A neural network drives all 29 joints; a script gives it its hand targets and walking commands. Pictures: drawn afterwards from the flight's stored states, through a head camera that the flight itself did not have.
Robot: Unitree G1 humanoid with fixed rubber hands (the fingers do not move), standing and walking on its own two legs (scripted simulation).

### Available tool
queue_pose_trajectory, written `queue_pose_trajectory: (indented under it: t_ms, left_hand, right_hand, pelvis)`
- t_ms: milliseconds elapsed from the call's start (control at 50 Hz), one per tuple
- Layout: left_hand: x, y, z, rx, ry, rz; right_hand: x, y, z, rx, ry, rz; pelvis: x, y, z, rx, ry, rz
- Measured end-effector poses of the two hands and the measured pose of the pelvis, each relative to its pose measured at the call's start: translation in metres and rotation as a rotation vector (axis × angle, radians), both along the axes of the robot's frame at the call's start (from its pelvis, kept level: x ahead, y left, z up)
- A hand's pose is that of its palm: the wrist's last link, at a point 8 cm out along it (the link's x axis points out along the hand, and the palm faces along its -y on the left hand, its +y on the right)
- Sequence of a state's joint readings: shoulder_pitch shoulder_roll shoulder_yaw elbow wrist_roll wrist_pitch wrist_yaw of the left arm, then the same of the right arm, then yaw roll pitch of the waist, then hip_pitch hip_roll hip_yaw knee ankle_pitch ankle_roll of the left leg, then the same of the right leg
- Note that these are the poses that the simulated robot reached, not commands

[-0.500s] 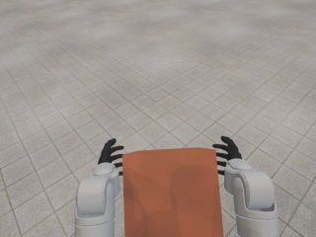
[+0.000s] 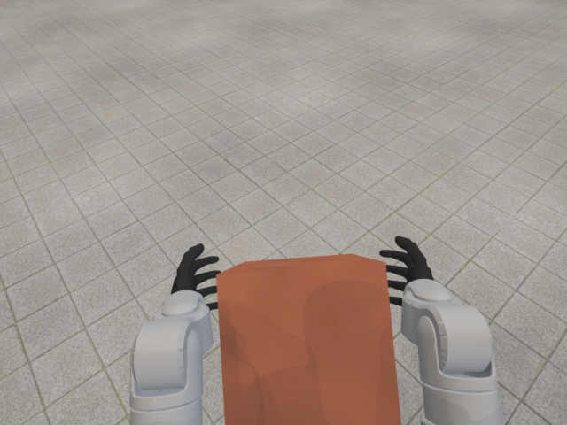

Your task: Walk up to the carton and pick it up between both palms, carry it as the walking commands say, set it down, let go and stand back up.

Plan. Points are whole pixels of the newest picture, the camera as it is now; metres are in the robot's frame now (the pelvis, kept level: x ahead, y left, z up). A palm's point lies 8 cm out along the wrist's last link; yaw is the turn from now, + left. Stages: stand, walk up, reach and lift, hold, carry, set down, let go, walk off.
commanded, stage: carry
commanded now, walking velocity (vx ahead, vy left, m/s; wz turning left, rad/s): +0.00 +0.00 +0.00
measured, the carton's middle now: (303, 325) +0.28 +0.00 -0.04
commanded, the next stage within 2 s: hold in 0.96 s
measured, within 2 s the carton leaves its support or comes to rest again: neither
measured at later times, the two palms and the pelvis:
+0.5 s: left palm (190, 287) +0.30 +0.16 +0.06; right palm (396, 277) +0.30 -0.13 +0.06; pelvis +0.02 +0.01 +0.00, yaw +0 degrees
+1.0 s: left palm (193, 290) +0.31 +0.16 +0.04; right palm (393, 282) +0.31 -0.13 +0.04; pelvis +0.03 +0.01 +0.00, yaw +1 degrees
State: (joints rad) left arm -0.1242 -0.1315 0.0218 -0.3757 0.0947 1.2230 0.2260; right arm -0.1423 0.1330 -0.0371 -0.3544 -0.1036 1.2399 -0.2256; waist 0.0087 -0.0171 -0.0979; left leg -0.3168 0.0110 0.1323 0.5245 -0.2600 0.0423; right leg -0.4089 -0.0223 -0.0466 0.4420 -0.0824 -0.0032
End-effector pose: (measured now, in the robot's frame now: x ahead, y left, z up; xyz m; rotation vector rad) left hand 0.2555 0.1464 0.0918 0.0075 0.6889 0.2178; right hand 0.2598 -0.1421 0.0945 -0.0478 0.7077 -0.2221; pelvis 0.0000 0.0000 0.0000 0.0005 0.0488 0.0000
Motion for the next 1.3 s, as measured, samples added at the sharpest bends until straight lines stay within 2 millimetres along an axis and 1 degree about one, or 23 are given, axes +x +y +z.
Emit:
queue_pose_trajectory:
  t_ms: [140, 220, 280, 360, 440, 560, 740, 960, 1000, 1040, 1060, 1080, 1120, 1160, 1300]
  left_hand:
    - [0.011, 0.004, 0.002, 0.002, -0.007, 0.001]
    - [0.018, 0.006, -0.001, 0.003, 0.000, 0.000]
    - [0.025, 0.008, -0.010, 0.002, 0.025, -0.004]
    - [0.036, 0.010, -0.030, -0.011, 0.063, -0.007]
    - [0.041, 0.011, -0.036, -0.023, 0.031, -0.002]
    - [0.045, 0.011, -0.034, -0.022, -0.021, -0.005]
    - [0.049, 0.011, -0.043, -0.015, -0.007, -0.018]
    - [0.051, 0.011, -0.046, -0.009, -0.016, -0.026]
    - [0.051, 0.013, -0.054, 0.009, 0.000, -0.043]
    - [0.044, 0.016, -0.065, 0.027, 0.030, -0.042]
    - [0.040, 0.014, -0.067, 0.019, 0.033, -0.053]
    - [0.036, 0.014, -0.068, 0.027, 0.037, -0.051]
    - [0.030, 0.015, -0.067, 0.031, 0.036, -0.044]
    - [0.028, 0.015, -0.064, 0.029, 0.026, -0.031]
    - [0.037, 0.011, -0.040, 0.020, -0.021, 0.001]
  right_hand:
    - [0.010, 0.004, 0.002, 0.001, -0.007, -0.001]
    - [0.017, 0.006, -0.001, 0.003, -0.001, 0.002]
    - [0.024, 0.007, -0.009, 0.004, 0.024, 0.007]
    - [0.036, 0.008, -0.028, 0.011, 0.061, 0.011]
    - [0.042, 0.008, -0.034, 0.020, 0.028, 0.011]
    - [0.046, 0.008, -0.032, 0.019, -0.024, 0.018]
    - [0.049, 0.007, -0.043, 0.019, -0.012, 0.020]
    - [0.050, 0.007, -0.046, 0.018, -0.023, 0.020]
    - [0.050, 0.008, -0.053, -0.002, -0.011, 0.048]
    - [0.045, 0.010, -0.062, -0.007, 0.005, 0.074]
    - [0.043, 0.014, -0.065, 0.008, 0.008, 0.101]
    - [0.040, 0.015, -0.067, 0.005, 0.016, 0.108]
    - [0.038, 0.014, -0.068, 0.015, 0.022, 0.116]
    - [0.041, 0.014, -0.066, 0.021, 0.014, 0.134]
    - [0.062, 0.010, -0.046, 0.032, -0.029, 0.163]
  pelvis:
    - [0.009, 0.004, 0.000, 0.001, -0.004, 0.002]
    - [0.012, 0.006, -0.001, 0.002, -0.007, 0.002]
    - [0.014, 0.007, -0.001, 0.002, -0.011, 0.003]
    - [0.015, 0.008, -0.002, 0.004, -0.020, 0.003]
    - [0.016, 0.008, -0.002, 0.002, -0.019, 0.002]
    - [0.021, 0.008, -0.002, -0.003, -0.013, 0.004]
    - [0.027, 0.009, -0.003, -0.007, -0.014, 0.005]
    - [0.030, 0.010, -0.003, -0.009, -0.011, 0.003]
    - [0.030, 0.010, -0.001, -0.013, -0.049, 0.012]
    - [0.032, 0.009, 0.003, -0.015, -0.074, 0.028]
    - [0.033, 0.008, 0.004, -0.013, -0.081, 0.050]
    - [0.034, 0.007, 0.005, -0.012, -0.088, 0.074]
    - [0.035, 0.005, 0.006, -0.010, -0.098, 0.120]
    - [0.035, 0.001, 0.006, -0.002, -0.109, 0.159]
    - [0.030, -0.014, 0.006, 0.004, -0.160, 0.192]
